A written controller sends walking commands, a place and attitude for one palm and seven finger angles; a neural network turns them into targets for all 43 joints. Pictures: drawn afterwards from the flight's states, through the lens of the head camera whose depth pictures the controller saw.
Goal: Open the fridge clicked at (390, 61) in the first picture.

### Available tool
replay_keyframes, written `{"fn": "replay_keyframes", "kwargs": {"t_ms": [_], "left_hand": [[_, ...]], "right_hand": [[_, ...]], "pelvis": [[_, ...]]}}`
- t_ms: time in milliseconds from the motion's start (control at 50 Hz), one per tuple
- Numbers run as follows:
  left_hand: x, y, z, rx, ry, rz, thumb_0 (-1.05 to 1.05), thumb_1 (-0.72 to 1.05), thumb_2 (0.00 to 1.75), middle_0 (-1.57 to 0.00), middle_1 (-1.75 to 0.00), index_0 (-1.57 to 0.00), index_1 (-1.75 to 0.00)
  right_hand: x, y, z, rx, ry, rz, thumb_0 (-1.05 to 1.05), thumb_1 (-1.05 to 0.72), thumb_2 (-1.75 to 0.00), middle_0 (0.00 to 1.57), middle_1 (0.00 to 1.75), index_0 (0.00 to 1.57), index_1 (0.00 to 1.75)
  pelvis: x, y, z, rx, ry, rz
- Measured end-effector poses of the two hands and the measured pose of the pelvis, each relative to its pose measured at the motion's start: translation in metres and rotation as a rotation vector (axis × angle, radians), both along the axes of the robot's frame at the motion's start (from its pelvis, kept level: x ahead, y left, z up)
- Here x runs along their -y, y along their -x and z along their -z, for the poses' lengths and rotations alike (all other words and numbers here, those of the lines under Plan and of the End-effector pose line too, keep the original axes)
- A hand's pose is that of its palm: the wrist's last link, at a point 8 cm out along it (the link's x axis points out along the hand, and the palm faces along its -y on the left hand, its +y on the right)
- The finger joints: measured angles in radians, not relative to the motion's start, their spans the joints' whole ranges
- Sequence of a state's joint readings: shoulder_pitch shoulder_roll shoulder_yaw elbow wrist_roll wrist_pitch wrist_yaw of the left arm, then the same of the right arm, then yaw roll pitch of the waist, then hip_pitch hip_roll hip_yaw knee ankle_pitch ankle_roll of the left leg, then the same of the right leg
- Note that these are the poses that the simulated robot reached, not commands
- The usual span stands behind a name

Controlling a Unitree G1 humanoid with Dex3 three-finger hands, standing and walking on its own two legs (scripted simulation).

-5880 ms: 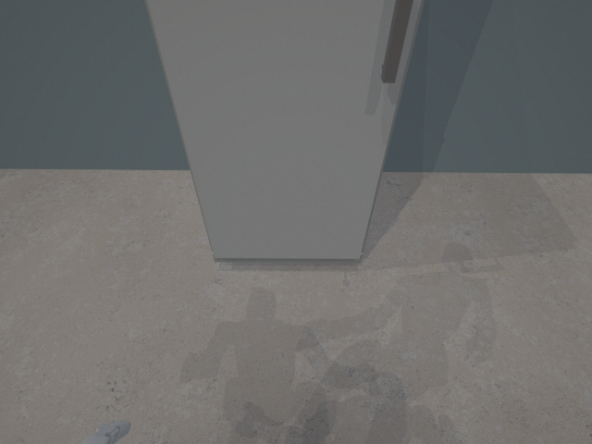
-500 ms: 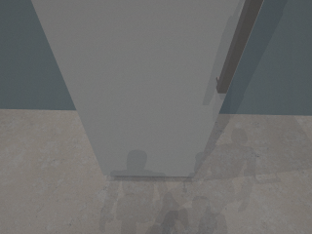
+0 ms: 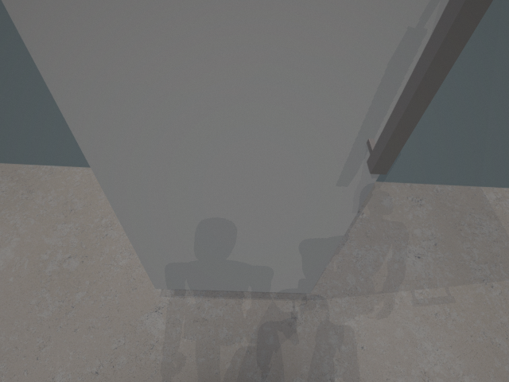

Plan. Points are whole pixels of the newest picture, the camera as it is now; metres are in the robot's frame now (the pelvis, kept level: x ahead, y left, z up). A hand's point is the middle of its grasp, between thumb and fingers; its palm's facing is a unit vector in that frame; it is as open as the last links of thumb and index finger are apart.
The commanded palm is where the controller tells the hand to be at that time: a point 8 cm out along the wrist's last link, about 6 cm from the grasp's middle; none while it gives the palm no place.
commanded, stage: come to a stop and stand still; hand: right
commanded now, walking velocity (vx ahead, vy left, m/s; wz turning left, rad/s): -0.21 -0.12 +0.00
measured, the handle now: (410, 86) +0.46 -0.17 +0.24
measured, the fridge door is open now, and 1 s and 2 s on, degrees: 0 0 0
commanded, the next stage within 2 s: none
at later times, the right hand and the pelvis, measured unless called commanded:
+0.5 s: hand out of the picture +0.00 -0.20 -0.17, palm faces +0.06 +0.98 -0.19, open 7.4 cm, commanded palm none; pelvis -0.02 -0.03 +0.01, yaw +1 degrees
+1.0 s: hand out of the picture -0.04 -0.16 -0.17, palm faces +0.02 +0.99 -0.13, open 7.4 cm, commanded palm none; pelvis -0.03 -0.01 +0.01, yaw +0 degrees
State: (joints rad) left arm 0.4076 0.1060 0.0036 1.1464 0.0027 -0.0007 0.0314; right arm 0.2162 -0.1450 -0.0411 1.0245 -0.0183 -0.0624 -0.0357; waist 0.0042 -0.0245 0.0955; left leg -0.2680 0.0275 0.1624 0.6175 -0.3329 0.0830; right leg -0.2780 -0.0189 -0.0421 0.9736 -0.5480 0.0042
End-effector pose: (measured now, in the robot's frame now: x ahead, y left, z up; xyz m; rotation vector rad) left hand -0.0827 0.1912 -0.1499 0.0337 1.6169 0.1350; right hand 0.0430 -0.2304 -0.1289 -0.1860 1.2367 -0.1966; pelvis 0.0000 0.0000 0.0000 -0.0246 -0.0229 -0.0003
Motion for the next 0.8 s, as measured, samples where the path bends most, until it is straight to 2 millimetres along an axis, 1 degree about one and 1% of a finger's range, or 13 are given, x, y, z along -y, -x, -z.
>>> {"fn": "replay_keyframes", "kwargs": {"t_ms": [100, 140, 180, 220, 260, 300, 360, 440, 520, 580, 660, 740, 800], "left_hand": [[-0.015, -0.08, -0.005, 0.186, -0.046, 0.027, 0.01, 0.92, 0.9, -0.2, -0.29, -0.19, -0.3], [-0.024, -0.103, -0.008, 0.227, -0.086, 0.053, 0.02, 0.94, 0.9, -0.2, -0.29, -0.19, -0.3], [-0.029, -0.123, -0.012, 0.273, -0.114, 0.073, 0.02, 0.95, 0.9, -0.2, -0.29, -0.19, -0.3], [-0.03, -0.139, -0.016, 0.318, -0.14, 0.09, 0.02, 0.95, 0.9, -0.2, -0.29, -0.19, -0.3], [-0.028, -0.151, -0.018, 0.363, -0.164, 0.102, 0.02, 0.95, 0.9, -0.2, -0.29, -0.19, -0.3], [-0.021, -0.157, -0.023, 0.389, -0.174, 0.12, 0.01, 0.94, 0.9, -0.19, -0.29, -0.19, -0.3], [-0.008, -0.16, -0.028, 0.41, -0.161, 0.143, 0.01, 0.93, 0.9, -0.19, -0.29, -0.19, -0.3], [0.008, -0.157, -0.026, 0.422, -0.113, 0.147, 0.0, 0.92, 0.9, -0.2, -0.29, -0.19, -0.3], [0.012, -0.151, -0.019, 0.44, -0.068, 0.124, 0.0, 0.93, 0.9, -0.2, -0.29, -0.2, -0.3], [0.008, -0.138, -0.011, 0.434, -0.04, 0.087, -0.01, 0.93, 0.9, -0.2, -0.29, -0.2, -0.3], [-0.01, -0.121, -0.012, 0.417, -0.06, 0.061, -0.02, 0.95, 0.9, -0.2, -0.29, -0.2, -0.3], [-0.024, -0.095, -0.015, 0.353, -0.09, 0.063, -0.02, 0.94, 0.9, -0.2, -0.29, -0.2, -0.3], [-0.029, -0.073, -0.016, 0.29, -0.106, 0.061, -0.01, 0.93, 0.9, -0.2, -0.29, -0.19, -0.3]], "right_hand": [[0.002, 0.005, -0.001, -0.051, -0.005, 0.0, 0.01, -0.95, -0.9, 0.2, 0.3, 0.2, 0.3], [0.004, 0.009, 0.002, -0.065, -0.018, 0.008, 0.01, -0.94, -0.9, 0.2, 0.3, 0.2, 0.3], [0.007, 0.014, 0.006, -0.074, -0.033, 0.017, 0.01, -0.94, -0.9, 0.2, 0.3, 0.2, 0.3], [0.012, 0.02, 0.013, -0.085, -0.05, 0.026, 0.01, -0.93, -0.9, 0.2, 0.3, 0.2, 0.3], [0.018, 0.025, 0.022, -0.098, -0.067, 0.033, 0.01, -0.92, -0.9, 0.2, 0.3, 0.2, 0.3], [0.023, 0.03, 0.028, -0.112, -0.077, 0.045, 0.01, -0.92, -0.9, 0.2, 0.3, 0.2, 0.3], [0.027, 0.036, 0.027, -0.122, -0.081, 0.049, 0.01, -0.91, -0.9, 0.2, 0.3, 0.2, 0.3], [0.027, 0.044, 0.017, -0.122, -0.078, 0.047, 0.01, -0.91, -0.9, 0.2, 0.3, 0.2, 0.3], [0.021, 0.055, 0.008, -0.127, -0.059, 0.034, 0.01, -0.91, -0.9, 0.2, 0.3, 0.2, 0.3], [0.014, 0.067, 0.006, -0.13, -0.039, 0.022, 0.01, -0.91, -0.9, 0.2, 0.3, 0.2, 0.3], [0.003, 0.08, 0.002, -0.138, -0.049, 0.012, 0.01, -0.91, -0.9, 0.2, 0.3, 0.2, 0.3], [-0.006, 0.084, 0.007, -0.138, -0.074, 0.012, 0.01, -0.91, -0.9, 0.2, 0.3, 0.2, 0.3], [-0.013, 0.084, 0.011, -0.138, -0.096, 0.009, 0.01, -0.91, -0.9, 0.2, 0.3, 0.2, 0.3]], "pelvis": [[0.001, -0.003, -0.007, -0.009, 0.007, -0.004], [0.005, -0.003, -0.007, -0.008, 0.003, -0.005], [0.01, -0.003, -0.005, -0.004, -0.003, -0.006], [0.017, -0.003, -0.003, 0.001, -0.011, -0.007], [0.024, -0.004, 0.003, 0.007, -0.026, -0.008], [0.028, -0.002, 0.004, 0.015, -0.017, -0.01], [0.032, 0.003, 0.0, 0.013, -0.013, -0.017], [0.034, 0.011, -0.005, -0.006, -0.013, -0.013], [0.03, 0.02, -0.006, -0.022, -0.002, -0.017], [0.024, 0.027, -0.003, -0.018, 0.002, -0.021], [0.018, 0.029, -0.007, -0.005, -0.009, -0.015], [0.013, 0.03, -0.007, 0.01, -0.014, -0.014], [0.01, 0.03, -0.007, 0.015, -0.019, -0.011]]}}
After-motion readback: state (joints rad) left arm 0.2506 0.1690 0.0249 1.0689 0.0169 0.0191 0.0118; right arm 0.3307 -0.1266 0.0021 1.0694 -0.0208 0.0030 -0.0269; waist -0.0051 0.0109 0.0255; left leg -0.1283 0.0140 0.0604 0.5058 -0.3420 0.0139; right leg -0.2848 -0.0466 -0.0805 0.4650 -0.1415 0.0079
